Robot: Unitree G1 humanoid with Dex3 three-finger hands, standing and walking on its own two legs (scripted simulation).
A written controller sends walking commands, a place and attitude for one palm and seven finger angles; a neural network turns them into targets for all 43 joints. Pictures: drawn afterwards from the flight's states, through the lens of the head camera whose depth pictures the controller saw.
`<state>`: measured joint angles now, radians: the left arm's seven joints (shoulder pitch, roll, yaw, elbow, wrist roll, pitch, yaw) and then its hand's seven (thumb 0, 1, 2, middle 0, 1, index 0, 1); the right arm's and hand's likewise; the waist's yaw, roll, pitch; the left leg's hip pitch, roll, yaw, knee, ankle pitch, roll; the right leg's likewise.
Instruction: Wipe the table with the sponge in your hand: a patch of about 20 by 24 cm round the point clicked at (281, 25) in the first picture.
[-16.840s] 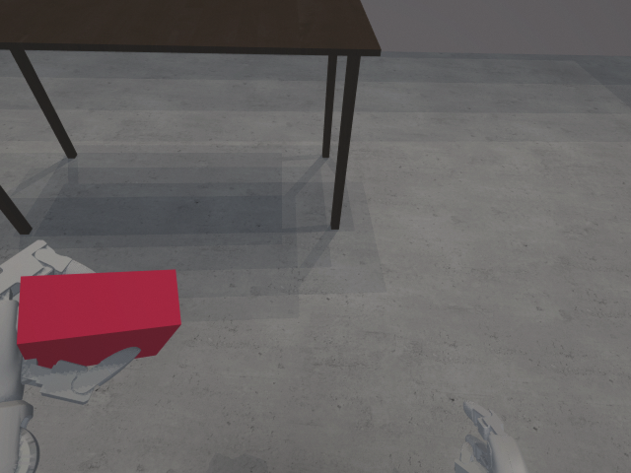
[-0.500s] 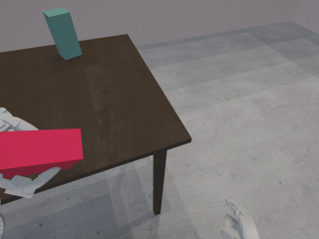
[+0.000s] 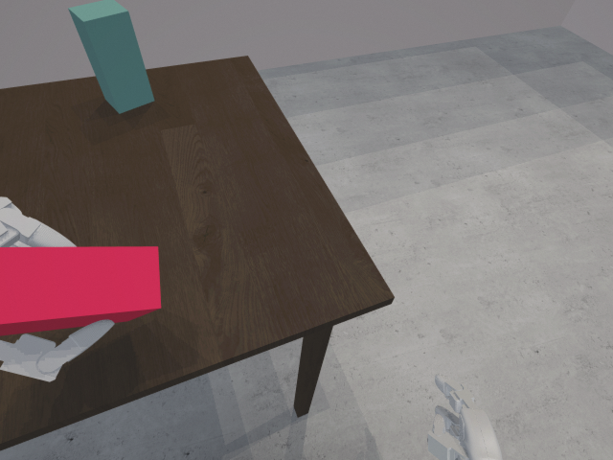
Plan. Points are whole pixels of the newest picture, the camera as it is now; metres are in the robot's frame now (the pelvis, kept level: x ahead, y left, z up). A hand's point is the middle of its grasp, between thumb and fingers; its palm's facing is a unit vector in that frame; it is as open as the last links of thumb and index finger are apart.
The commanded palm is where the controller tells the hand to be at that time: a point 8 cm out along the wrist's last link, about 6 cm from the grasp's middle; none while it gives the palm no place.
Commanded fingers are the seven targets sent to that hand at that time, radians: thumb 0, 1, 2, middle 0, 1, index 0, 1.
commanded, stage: come to a stop and stand still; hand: left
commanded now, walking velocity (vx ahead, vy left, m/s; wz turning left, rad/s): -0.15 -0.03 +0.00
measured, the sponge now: (95, 291) +0.23 +0.21 +0.17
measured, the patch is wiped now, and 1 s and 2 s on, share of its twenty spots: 0.00 0.00 0.00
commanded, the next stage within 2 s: look again from close up in 1.20 s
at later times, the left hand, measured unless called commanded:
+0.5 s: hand (65, 318) +0.21 +0.22 +0.17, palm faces +0.41 -0.84 -0.37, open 9.6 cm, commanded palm +0.16 +0.26 +0.18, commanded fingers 0.00 0.10 1.30 -1.20 -1.60 -1.20 -1.60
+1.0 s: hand (36, 303) +0.22 +0.26 +0.17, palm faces +0.40 -0.84 -0.36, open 9.6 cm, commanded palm +0.17 +0.29 +0.18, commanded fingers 0.00 0.10 1.30 -1.20 -1.60 -1.20 -1.60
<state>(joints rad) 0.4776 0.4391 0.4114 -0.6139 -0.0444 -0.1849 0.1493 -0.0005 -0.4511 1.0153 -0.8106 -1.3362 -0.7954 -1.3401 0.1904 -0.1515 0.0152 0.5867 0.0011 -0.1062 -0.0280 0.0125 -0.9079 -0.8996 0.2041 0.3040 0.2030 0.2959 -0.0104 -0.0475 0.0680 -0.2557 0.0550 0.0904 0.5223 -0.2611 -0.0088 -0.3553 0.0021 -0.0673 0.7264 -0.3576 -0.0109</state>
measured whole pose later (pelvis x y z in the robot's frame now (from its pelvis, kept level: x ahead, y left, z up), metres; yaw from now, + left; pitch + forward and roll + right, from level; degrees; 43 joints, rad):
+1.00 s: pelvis +0.01 +0.01 +0.01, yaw +0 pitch -1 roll -1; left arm 0.46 0.35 0.30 -0.45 -0.03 -0.14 0.15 0.00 -0.45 1.02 -0.81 -1.33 -0.79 -1.34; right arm 0.25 -0.19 0.04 0.61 0.02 -0.09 -0.07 0.01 -0.91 -0.90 0.21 0.30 0.21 0.30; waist 0.02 0.00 0.00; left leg -0.16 -0.04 0.02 0.40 -0.23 0.05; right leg -0.20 0.01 -0.08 0.36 -0.14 -0.03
